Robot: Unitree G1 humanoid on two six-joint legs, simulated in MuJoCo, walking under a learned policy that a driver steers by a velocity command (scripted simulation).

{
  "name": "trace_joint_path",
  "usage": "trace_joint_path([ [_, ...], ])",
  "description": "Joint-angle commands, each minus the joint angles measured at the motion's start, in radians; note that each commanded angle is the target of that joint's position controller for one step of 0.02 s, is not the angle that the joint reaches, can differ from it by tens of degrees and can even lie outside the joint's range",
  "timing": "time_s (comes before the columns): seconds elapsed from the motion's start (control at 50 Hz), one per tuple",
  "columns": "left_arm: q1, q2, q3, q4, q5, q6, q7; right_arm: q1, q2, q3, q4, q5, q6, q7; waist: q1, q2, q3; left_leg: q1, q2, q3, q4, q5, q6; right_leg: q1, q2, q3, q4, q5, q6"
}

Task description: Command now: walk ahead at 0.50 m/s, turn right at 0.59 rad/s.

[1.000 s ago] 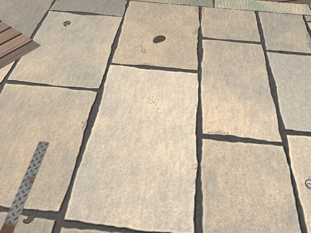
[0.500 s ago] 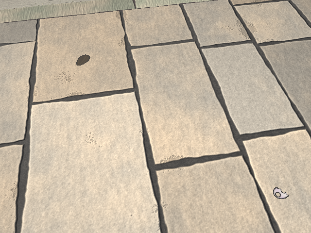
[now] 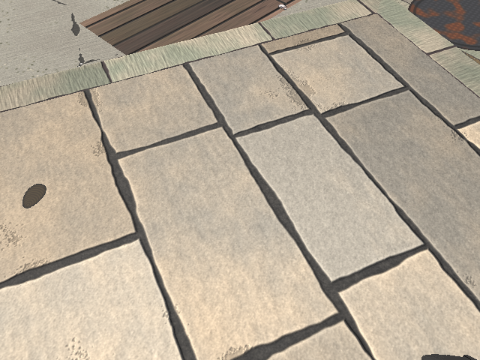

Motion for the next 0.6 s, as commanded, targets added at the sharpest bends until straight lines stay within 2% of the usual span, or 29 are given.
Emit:
trace_joint_path([
  [0.02, -0.079, 0.131, 0.03, -0.115, 0.015, -0.014, 0.0, 0.129, -0.105, -0.031, -0.018, -0.004, 0.015, -0.008, -0.093, 0.096, -0.041, 0.412, 0.336, -0.411, -0.266, -0.111, 0.158, -0.446, -0.137, -0.004, 0.165, 0.12, 0.015],
  [0.04, -0.073, 0.112, 0.031, -0.121, 0.009, -0.009, -0.007, 0.116, -0.095, -0.025, -0.013, -0.01, 0.014, -0.009, -0.068, 0.121, -0.022, 0.346, 0.307, -0.332, -0.291, -0.047, 0.146, -0.399, -0.164, -0.008, 0.134, 0.148, 0.012],
  [0.08, -0.064, 0.071, 0.025, -0.129, -0.001, 0.002, -0.013, 0.119, -0.097, -0.029, 0.002, -0.003, 0.007, -0.007, -0.055, 0.142, -0.011, 0.298, 0.285, -0.231, -0.336, 0.024, 0.153, -0.373, -0.182, -0.036, 0.09, 0.169, 0.015],
  [0.14, -0.112, 0.053, 0.018, -0.163, 0.007, 0.012, -0.014, 0.136, -0.139, -0.044, 0.023, 0.001, 0.0, -0.009, -0.055, 0.111, 0.002, 0.31, 0.304, -0.138, -0.369, 0.151, 0.177, -0.426, -0.198, -0.039, -0.003, 0.248, 0.031],
  [0.18, -0.142, 0.05, 0.015, -0.172, 0.007, 0.011, -0.02, 0.142, -0.155, -0.048, 0.032, 0.0, 0.005, -0.012, -0.061, 0.102, 0.002, 0.337, 0.299, -0.067, -0.372, 0.212, 0.17, -0.437, -0.199, -0.049, -0.089, 0.34, 0.036],
  [0.22, -0.203, 0.02, 0.002, -0.185, 0.018, -0.001, -0.027, 0.15, -0.155, -0.042, 0.047, 0.004, 0.016, -0.013, -0.073, 0.089, 0.026, 0.296, 0.259, 0.01, -0.353, 0.372, 0.157, -0.356, -0.171, -0.082, -0.252, 0.423, 0.032],
  [0.26, -0.261, -0.005, -0.01, -0.196, 0.027, -0.015, -0.04, 0.177, -0.164, -0.037, 0.068, 0.016, 0.029, -0.014, -0.089, 0.094, 0.024, 0.28, 0.232, 0.051, -0.318, 0.48, 0.145, -0.254, -0.136, -0.149, -0.392, 0.487, 0.028],
  [0.3, -0.305, 0.008, -0.007, -0.211, 0.026, -0.024, -0.05, 0.217, -0.19, -0.039, 0.087, 0.033, 0.042, -0.01, -0.102, 0.113, 0.013, 0.33, 0.247, 0.023, -0.276, 0.522, 0.14, -0.212, -0.109, -0.168, -0.473, 0.488, 0.021],
  [0.32, -0.311, 0.025, -0.001, -0.215, 0.026, -0.028, -0.053, 0.221, -0.203, -0.041, 0.094, 0.039, 0.048, -0.01, -0.094, 0.127, 0.007, 0.36, 0.257, 0.003, -0.24, 0.537, 0.131, -0.194, -0.097, -0.163, -0.515, 0.462, 0.011],
  [0.34, -0.286, 0.046, 0.007, -0.21, 0.03, -0.031, -0.053, 0.213, -0.213, -0.043, 0.098, 0.044, 0.052, -0.011, -0.069, 0.139, -0.009, 0.382, 0.258, -0.014, -0.19, 0.553, 0.115, -0.147, -0.084, -0.159, -0.568, 0.455, -0.003],
  [0.36, -0.212, 0.07, 0.019, -0.184, 0.038, -0.035, -0.049, 0.192, -0.214, -0.041, 0.098, 0.05, 0.055, -0.013, -0.019, 0.14, -0.046, 0.381, 0.239, -0.015, -0.113, 0.586, 0.09, -0.035, -0.062, -0.169, -0.65, 0.521, -0.022],
  [0.38, -0.123, 0.119, 0.037, -0.153, 0.051, -0.037, -0.039, 0.206, -0.188, -0.032, 0.102, 0.045, 0.053, -0.013, 0.021, 0.119, -0.104, 0.331, 0.192, 0.004, 0.009, 0.558, 0.054, 0.136, -0.073, -0.165, -0.694, 0.683, -0.049],
  [0.4, -0.005, 0.201, 0.053, -0.137, 0.078, -0.035, -0.022, 0.207, -0.122, -0.007, 0.071, 0.01, 0.044, -0.013, 0.054, 0.014, -0.246, 0.149, 0.126, 0.039, 0.245, 0.222, -0.002, 0.419, -0.265, -0.009, -0.582, 1.168, -0.111],
  [0.42, -0.022, 0.213, 0.041, -0.155, 0.093, -0.023, -0.015, 0.374, -0.03, 0.029, 0.089, 0.002, 0.044, -0.002, -0.009, -0.215, -0.416, -0.118, 0.028, -0.018, 0.573, -0.553, -0.066, 0.687, -0.556, 0.274, -0.538, 1.438, -0.302],
  [0.44, -0.013, 0.178, 0.038, -0.164, 0.07, -0.006, -0.02, 0.366, -0.136, 0.001, 0.111, 0.032, 0.056, -0.004, 0.036, -0.157, -0.484, -0.134, 0.05, -0.127, 0.685, -0.592, -0.072, 0.619, -0.53, 0.269, -0.572, 1.276, -0.307],
  [0.46, -0.063, 0.15, 0.03, -0.16, 0.051, -0.001, -0.022, 0.27, -0.174, -0.014, 0.08, 0.052, 0.068, -0.007, 0.032, -0.125, -0.361, -0.217, 0.075, -0.103, 0.717, -0.551, -0.072, 0.531, -0.469, 0.17, -0.613, 1.125, -0.272],
  [0.48, -0.123, 0.117, 0.019, -0.15, 0.039, 0.0, -0.02, 0.231, -0.15, -0.013, 0.075, 0.044, 0.086, -0.019, 0.003, -0.075, -0.268, -0.241, 0.106, -0.081, 0.683, -0.486, -0.079, 0.417, -0.424, 0.111, -0.658, 0.961, -0.234],
  [0.5, -0.178, 0.089, 0.01, -0.145, 0.037, 0.0, -0.02, 0.227, -0.145, -0.019, 0.08, 0.03, 0.111, -0.031, -0.027, -0.075, -0.19, -0.203, 0.124, -0.073, 0.651, -0.433, -0.093, 0.277, -0.395, 0.059, -0.714, 0.819, -0.213],
  [0.54, -0.265, 0.097, 0.016, -0.137, 0.059, -0.002, -0.014, 0.273, -0.117, -0.022, 0.081, 0.024, 0.155, -0.048, -0.086, -0.113, -0.13, -0.059, 0.114, -0.036, 0.632, -0.335, -0.116, 0.048, -0.365, -0.033, -0.812, 0.648, -0.206],
  [0.56, -0.291, 0.099, 0.018, -0.134, 0.064, -0.004, -0.01, 0.283, -0.107, -0.024, 0.075, 0.022, 0.167, -0.053, -0.098, -0.122, -0.118, -0.034, 0.11, -0.024, 0.614, -0.309, -0.117, 0.002, -0.364, -0.067, -0.834, 0.6, -0.209],
  [0.6, -0.309, 0.102, 0.021, -0.121, 0.061, -0.006, 0.0, 0.252, -0.101, -0.028, 0.049, 0.017, 0.178, -0.056, -0.096, -0.118, -0.105, -0.028, 0.12, -0.02, 0.543, -0.248, -0.105, -0.02, -0.373, -0.109, -0.856, 0.512, -0.207],
])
